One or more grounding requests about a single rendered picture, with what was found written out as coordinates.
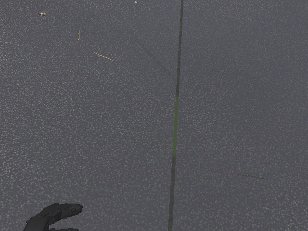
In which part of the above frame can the left robot hand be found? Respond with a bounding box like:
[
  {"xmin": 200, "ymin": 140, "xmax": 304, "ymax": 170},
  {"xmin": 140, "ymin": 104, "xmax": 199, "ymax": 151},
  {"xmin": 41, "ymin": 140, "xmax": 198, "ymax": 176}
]
[{"xmin": 23, "ymin": 202, "xmax": 83, "ymax": 231}]

